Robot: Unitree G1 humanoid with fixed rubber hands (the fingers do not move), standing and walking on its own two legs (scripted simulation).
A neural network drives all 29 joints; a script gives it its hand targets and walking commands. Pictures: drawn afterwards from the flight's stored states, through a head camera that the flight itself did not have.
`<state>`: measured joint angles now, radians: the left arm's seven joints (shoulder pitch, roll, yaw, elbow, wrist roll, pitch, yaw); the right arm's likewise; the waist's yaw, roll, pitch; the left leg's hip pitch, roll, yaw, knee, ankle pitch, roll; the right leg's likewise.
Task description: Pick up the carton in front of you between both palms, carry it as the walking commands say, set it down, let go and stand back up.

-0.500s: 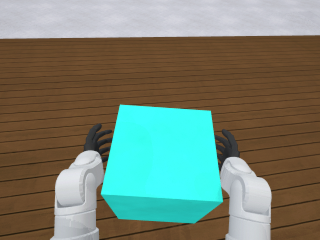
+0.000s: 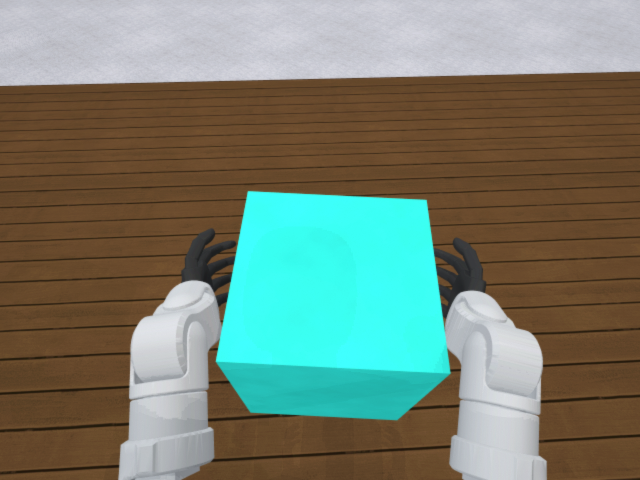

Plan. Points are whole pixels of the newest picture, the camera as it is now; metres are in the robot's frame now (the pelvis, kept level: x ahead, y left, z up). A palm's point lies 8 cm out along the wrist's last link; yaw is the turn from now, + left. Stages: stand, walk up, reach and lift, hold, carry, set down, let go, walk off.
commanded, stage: carry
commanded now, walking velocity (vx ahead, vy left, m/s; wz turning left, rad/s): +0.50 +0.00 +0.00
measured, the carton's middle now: (329, 316) +0.34 +0.01 +0.01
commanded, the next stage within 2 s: none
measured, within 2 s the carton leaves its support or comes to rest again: neither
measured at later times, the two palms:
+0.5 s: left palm (253, 122) +0.68 +0.16 +0.06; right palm (431, 138) +0.65 -0.14 +0.06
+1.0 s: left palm (286, 57) +0.97 +0.14 +0.03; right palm (421, 61) +0.98 -0.16 +0.03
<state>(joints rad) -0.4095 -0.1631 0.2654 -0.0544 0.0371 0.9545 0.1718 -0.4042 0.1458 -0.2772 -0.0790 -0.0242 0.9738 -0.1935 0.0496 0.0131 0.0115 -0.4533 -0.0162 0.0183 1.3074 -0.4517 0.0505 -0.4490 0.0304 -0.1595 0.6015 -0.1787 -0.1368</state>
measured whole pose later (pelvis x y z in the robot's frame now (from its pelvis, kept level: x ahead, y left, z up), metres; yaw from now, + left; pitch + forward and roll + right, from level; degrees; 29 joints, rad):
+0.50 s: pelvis +0.34 +0.04 -0.01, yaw -2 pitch +6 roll -1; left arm -0.40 -0.16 0.27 -0.08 0.03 0.96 0.20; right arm -0.39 0.15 -0.26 -0.07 -0.02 0.94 -0.18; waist -0.04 0.01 -0.01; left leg -0.39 -0.04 0.13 0.53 -0.17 0.11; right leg -0.58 -0.01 -0.02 1.18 -0.40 -0.04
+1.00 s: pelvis +0.65 -0.02 -0.03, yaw +0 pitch +5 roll +1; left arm -0.38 -0.15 0.27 0.01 0.03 0.90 0.16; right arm -0.39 0.17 -0.29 -0.01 -0.06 0.92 -0.19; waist 0.05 0.00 -0.02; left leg -0.61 0.03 0.02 1.11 -0.37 0.03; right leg -0.35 0.03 -0.13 0.53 -0.21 -0.13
